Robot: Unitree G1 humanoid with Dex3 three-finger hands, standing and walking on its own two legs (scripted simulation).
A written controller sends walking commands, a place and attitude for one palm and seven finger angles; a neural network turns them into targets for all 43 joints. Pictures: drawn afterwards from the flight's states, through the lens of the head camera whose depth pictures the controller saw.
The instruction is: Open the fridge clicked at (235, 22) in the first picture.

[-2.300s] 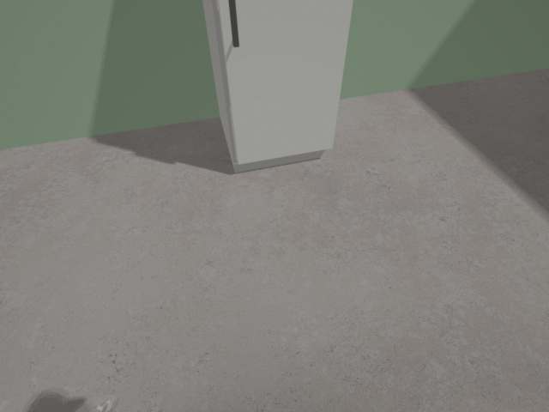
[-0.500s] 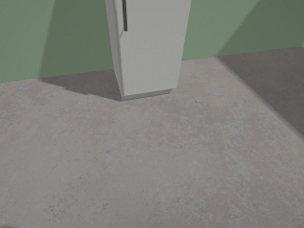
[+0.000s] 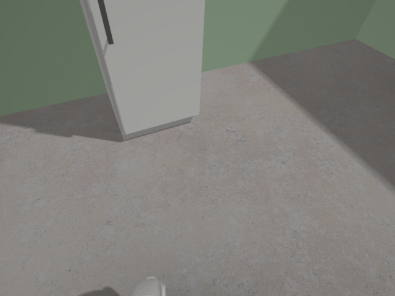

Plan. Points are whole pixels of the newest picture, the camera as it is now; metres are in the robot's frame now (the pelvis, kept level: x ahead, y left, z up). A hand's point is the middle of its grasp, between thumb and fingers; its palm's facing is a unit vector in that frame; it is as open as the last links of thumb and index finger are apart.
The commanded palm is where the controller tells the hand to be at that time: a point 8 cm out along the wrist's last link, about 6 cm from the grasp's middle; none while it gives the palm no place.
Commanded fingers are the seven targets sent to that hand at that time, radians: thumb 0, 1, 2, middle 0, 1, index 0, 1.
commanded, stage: walk to a spot facing it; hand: left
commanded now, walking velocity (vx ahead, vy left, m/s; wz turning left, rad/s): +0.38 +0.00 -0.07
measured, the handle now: out of the picture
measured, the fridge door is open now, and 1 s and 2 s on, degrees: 0 0 0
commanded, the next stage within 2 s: turn to face it in 0.96 s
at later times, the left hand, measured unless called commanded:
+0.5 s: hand (109, 245) +0.27 +0.25 -0.17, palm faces -0.04 -0.99 -0.16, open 7.4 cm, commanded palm none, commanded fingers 0.00 0.90 0.90 -0.20 -0.30 -0.20 -0.30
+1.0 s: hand (171, 163) +0.54 +0.12 -0.16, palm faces -0.20 -0.95 -0.23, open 7.1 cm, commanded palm none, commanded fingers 0.00 0.90 0.90 -0.20 -0.30 -0.20 -0.30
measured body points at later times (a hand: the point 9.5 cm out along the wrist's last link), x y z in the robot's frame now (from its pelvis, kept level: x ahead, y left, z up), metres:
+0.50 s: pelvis +0.21 +0.06 +0.00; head +0.22 +0.08 +0.45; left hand +0.27 +0.30 -0.16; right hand +0.17 -0.17 -0.14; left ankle +0.20 +0.13 -0.74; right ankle +0.26 -0.10 -0.65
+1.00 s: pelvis +0.43 -0.05 +0.00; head +0.44 -0.06 +0.45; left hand +0.55 +0.17 -0.15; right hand +0.36 -0.26 -0.16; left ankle +0.44 +0.10 -0.64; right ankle +0.42 -0.11 -0.74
